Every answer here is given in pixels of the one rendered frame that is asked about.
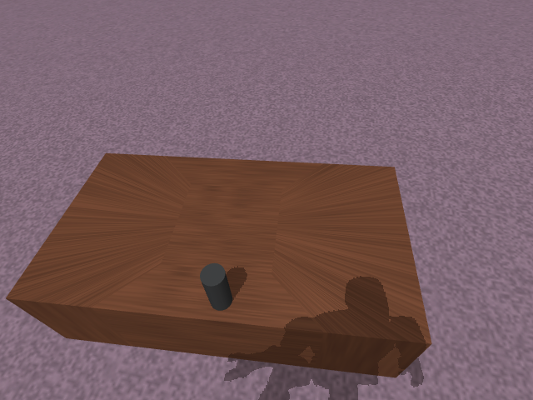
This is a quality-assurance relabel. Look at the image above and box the can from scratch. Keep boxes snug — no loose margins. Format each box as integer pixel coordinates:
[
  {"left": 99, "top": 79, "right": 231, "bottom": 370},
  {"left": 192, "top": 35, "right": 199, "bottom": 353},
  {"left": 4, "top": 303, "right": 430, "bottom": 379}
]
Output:
[{"left": 200, "top": 263, "right": 232, "bottom": 311}]

